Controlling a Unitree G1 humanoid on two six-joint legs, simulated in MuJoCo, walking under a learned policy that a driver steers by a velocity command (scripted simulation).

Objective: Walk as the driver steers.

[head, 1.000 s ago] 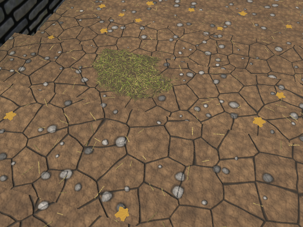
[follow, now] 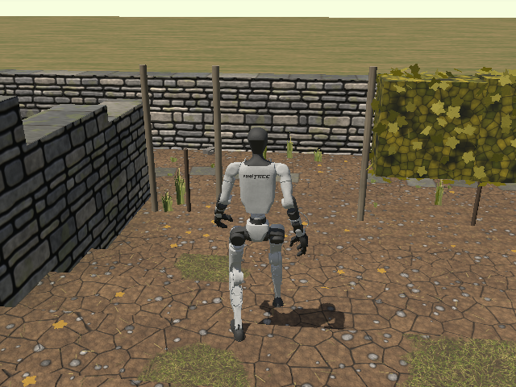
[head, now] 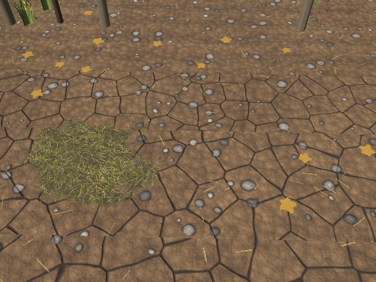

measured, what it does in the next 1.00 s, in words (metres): goes down, turning right: right foot 0.18 m lower, then left foot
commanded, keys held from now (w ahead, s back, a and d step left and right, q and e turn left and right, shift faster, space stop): w+e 0.12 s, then e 0.24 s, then no key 0.64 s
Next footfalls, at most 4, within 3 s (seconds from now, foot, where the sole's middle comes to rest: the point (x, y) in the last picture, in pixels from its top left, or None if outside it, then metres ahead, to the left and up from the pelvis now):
0.14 right None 0.27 -0.17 -0.90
0.48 left None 0.45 0.04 -0.90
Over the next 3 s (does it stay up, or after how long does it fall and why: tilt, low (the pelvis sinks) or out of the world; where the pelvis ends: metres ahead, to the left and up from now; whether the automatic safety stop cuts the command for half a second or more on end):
stays up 0.34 -0.07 -0.13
